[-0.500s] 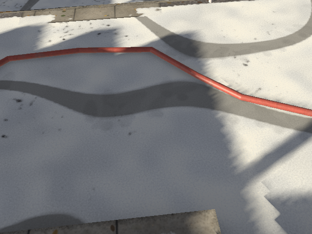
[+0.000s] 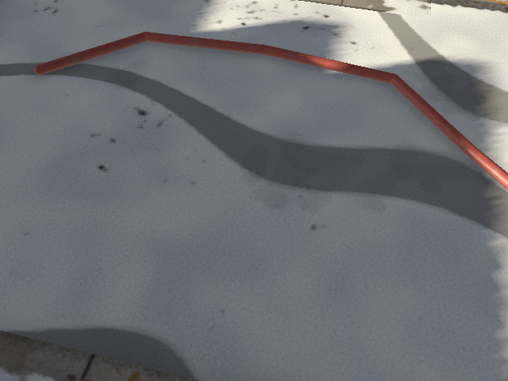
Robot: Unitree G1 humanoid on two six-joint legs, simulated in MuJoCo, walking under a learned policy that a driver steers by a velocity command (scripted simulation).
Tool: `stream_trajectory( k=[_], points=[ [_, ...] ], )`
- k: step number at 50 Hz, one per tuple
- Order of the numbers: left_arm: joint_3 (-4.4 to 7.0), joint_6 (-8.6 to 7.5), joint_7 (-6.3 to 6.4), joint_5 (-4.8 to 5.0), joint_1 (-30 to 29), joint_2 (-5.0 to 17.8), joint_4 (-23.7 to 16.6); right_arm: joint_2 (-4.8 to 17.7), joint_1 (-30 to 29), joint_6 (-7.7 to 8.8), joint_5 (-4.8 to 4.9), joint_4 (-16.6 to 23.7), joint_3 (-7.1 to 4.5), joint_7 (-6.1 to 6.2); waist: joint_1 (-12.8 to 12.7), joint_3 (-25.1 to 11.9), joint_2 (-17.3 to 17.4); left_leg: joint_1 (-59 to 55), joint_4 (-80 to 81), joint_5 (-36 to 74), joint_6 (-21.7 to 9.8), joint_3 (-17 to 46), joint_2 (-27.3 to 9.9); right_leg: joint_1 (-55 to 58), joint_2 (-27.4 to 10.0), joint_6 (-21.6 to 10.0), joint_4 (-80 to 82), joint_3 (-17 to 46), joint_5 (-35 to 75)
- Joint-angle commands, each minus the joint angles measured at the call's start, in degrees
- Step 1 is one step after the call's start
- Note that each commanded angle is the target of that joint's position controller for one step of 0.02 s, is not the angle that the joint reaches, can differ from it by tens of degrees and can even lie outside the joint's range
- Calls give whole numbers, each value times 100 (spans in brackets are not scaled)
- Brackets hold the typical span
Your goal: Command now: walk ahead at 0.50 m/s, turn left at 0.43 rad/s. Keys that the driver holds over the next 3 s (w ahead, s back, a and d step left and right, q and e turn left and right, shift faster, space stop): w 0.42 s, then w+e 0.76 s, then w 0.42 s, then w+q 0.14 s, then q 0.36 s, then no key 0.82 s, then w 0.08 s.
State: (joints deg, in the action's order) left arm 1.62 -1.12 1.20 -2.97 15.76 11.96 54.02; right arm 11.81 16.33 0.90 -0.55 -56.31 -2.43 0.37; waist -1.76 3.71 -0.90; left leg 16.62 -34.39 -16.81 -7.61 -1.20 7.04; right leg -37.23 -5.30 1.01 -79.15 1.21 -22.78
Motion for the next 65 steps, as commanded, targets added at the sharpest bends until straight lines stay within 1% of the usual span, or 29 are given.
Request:
stream_trajectory(
  k=[1, 3, 6, 11, 13, 16, 17, 18, 19, 20, 21, 22, 23, 24, 26, 30, 31, 33, 37, 44, 47, 48, 49, 50, 51, 52, 54, 59, 65],
  points=[
    [78, 116, -113, -89, 696, 273, -117, 1048, 333, 186, 61, 153, -209, 65, -241, -313, 425, 697, 1385, 3251, -1063, 1554, -1534, 726, -36, 163, 1694, -152, 1365],
    [256, 86, -128, 111, 541, 603, -106, 804, 642, 258, 79, -11, -211, 24, -121, -316, 425, 100, 994, 2441, -920, 1614, -1402, 47, -202, -29, 1961, 199, 3098],
    [286, -14, -268, -13, -618, 581, -458, 455, 598, 331, 67, 100, -87, 67, 171, 51, 279, 481, 694, -190, -729, 1781, -1115, 37, -79, -126, 3411, 204, 4788],
    [206, -18, -393, -40, -1349, 353, -816, 626, 1003, 272, -95, 190, -79, 120, 601, 233, 337, 540, -221, -435, -677, 1942, -1113, 432, 272, -156, 4136, 103, 4394],
    [160, -84, -445, 107, -1582, 296, -1005, 664, 1199, 235, -185, 205, -77, 182, 844, 430, 493, 206, -620, -77, -679, 2023, -1090, 422, 309, -137, 4808, 162, 3849],
    [213, -207, -346, 316, -1216, 418, -878, 701, 1368, 183, -259, 96, -37, 369, 868, 562, 395, -294, -1371, 583, -651, 2209, -1189, 988, 58, -275, 6005, 325, 3711],
    [262, -220, -308, 282, -772, 532, -698, 712, 1504, 167, -256, 34, -44, 381, 764, 482, 191, -335, -2019, 971, -635, 2062, -1113, 1508, 80, -358, 6331, 219, 3397],
    [321, -205, -264, 173, 376, 546, -271, 732, 1364, 188, -189, -7, -33, 274, 207, -119, -88, 153, -3231, 1617, -518, 1562, -894, 2999, 560, -395, 5759, -562, 3708],
    [376, -193, -245, 102, 1188, 795, 73, 672, 1672, 213, -119, -47, -44, 188, -8, -375, -592, 718, -4789, 525, -384, 1133, -472, 3948, 178, -586, 6157, 32, 3752],
    [411, -173, -294, 78, 2010, 1058, 209, 320, 2210, 265, 85, -165, -81, 138, -4, -1488, -1435, 2669, -7531, -3478, -45, 690, 106, 6330, -995, -1009, 3876, 985, 6012],
    [385, -137, -400, 194, 2395, 1045, 210, 517, 2196, 260, 170, -43, -47, 229, -240, -2012, -879, 3740, -8822, -3396, -15, 570, -147, 6784, -1567, -1169, 3568, 1625, 5935],
    [528, -105, -351, 295, 2270, 1490, 171, 702, 1489, 304, 153, 328, -42, 209, -443, -2101, -1406, 4815, -8886, -2611, 129, 338, -160, 6570, -2267, -2079, 5012, 3182, 2539],
    [328, -7, -241, 375, 1420, 688, 1, 860, 275, 230, -141, 397, -113, 153, -302, -548, -55, 5213, -7913, -1671, 225, -68, -695, 5121, -1371, -1672, 5823, 2701, 1054],
    [315, -107, -188, 200, 1068, 864, -116, 741, 28, 204, -166, 635, -91, 66, -210, -198, -651, 4778, -7156, -1030, 268, 252, -869, 4105, -1591, -1897, 5877, 2798, 1137],
    [121, -285, -183, 119, 917, 509, -18, 585, -82, 60, -197, 534, -86, 12, 305, 502, 201, 3748, -5202, -173, 411, 554, -1242, 2171, -998, -1633, 5877, 2282, 2008],
    [216, -352, -40, 271, 958, 785, 62, 145, -355, 35, -326, 479, 43, -155, 363, -74, -651, 1765, -2345, 1441, 820, 103, -1109, 1554, -344, -1619, 6134, 1403, 3912],
    [259, -326, -71, 233, 996, 840, 47, 224, -26, 33, -244, 333, 13, -202, 431, -373, -699, 1587, -2667, 2174, 743, 81, -1083, 1797, -352, -1624, 5957, 1389, 4056],
    [180, -354, -20, 297, 1409, 514, 159, 615, -1082, 132, -183, 644, -125, -232, 104, -131, -92, 2930, -1609, 3097, 662, 496, -1260, 2974, -222, -1671, 5597, 1768, 2604],
    [165, -390, -10, 145, 1540, 492, 45, 374, -2176, 223, -251, 1030, -58, -345, -365, 75, 59, 2188, -354, 4007, 739, 408, -1016, 2382, 85, -1587, 5090, 2037, 679],
    [155, -201, 133, -53, 1847, 491, 153, 387, -2185, 404, 35, 1247, -45, -201, -759, 320, -290, 929, 1973, 3874, 777, 844, -1160, 3094, 461, -1276, 3346, 2287, 1284],
    [213, -102, 63, 97, 1912, 707, 238, 788, -91, 454, -74, 554, -257, -62, 159, -517, 525, -1972, 2041, 4183, 732, 389, -1268, 2027, 893, -1183, 587, 1636, 831],
    [209, -148, 6, 270, 2270, 428, 302, 1019, 807, 436, -233, 298, -299, -72, 281, -1211, 1078, -4032, 374, 5807, 639, 751, -1921, 249, 1263, -982, -1134, 1060, -2418],
    [198, -136, 143, 535, 2906, 342, 322, 1198, 1426, 393, -241, 265, -351, -138, 293, -2256, 1286, -5510, -1084, 6402, 292, 1643, -3056, -1077, 1119, -867, -3077, 812, -3078],
    [160, -140, 253, 478, 2533, 638, 200, 1240, 1380, 399, -30, 308, -409, -193, 420, -2493, 1247, -5207, -364, 4152, -215, 2500, -3521, -1863, 686, -824, -3188, 457, -2016],
    [158, -87, 210, 225, 1549, 645, 5, 1078, 890, 396, -117, 462, -426, -118, 530, -1857, 1170, -4030, 900, 629, -622, 3035, -3506, -2286, 522, -727, -3123, 101, -1012],
    [217, -72, 94, 32, 670, 738, -186, 633, 463, 395, -163, 631, -295, -54, 554, -954, 554, -2690, 1466, -76, -583, 2816, -3156, -2181, 344, -695, -2781, 3, -386],
    [250, -28, -140, -27, 53, 592, -383, 342, 241, 505, -131, 479, -137, 9, 145, -18, 340, -883, 1519, 1834, -194, 1826, -2673, -1456, 56, -650, -1197, 465, 416],
    [74, 15, -389, 73, -321, 10, -688, 263, 197, 592, -33, 347, -60, 35, -260, -115, 961, 108, 1913, 3270, -50, 282, -2003, -71, 242, -435, 1589, 55, 2129],
    [-91, -49, -455, 135, -1715, 66, -989, 523, 1265, 478, -43, -31, -32, 41, 279, 255, 437, -1128, 2214, 3808, 111, -70, -2104, 463, 542, -760, 3988, -547, 2220]
  ],
)
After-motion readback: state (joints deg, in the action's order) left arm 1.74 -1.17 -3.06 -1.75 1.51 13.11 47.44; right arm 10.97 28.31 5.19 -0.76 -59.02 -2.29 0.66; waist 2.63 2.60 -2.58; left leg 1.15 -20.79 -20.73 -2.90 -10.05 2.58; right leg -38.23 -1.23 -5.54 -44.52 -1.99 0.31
